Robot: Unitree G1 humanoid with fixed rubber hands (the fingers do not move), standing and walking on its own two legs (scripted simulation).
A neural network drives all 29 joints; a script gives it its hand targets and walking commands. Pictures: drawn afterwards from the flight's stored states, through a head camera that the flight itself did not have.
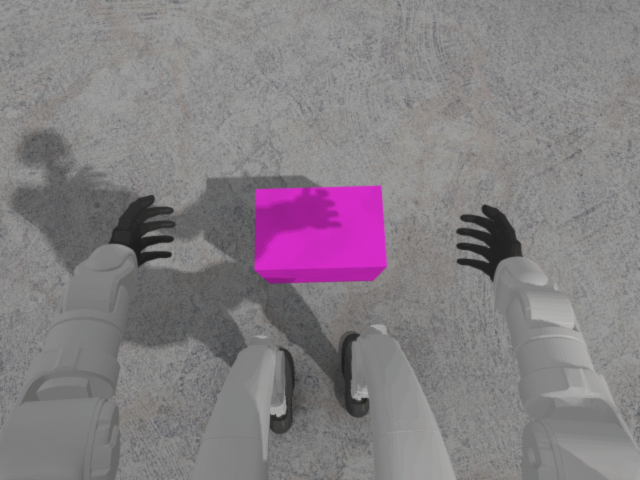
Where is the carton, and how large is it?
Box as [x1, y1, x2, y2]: [255, 186, 386, 283]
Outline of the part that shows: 381,186 256,189 255,270 270,283 372,280 386,266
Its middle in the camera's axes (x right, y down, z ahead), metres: +0.00 +0.01 +0.98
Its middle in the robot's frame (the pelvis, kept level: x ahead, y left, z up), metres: +0.49 -0.01 -0.56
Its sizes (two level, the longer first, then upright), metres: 0.289 0.188 0.244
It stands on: the floor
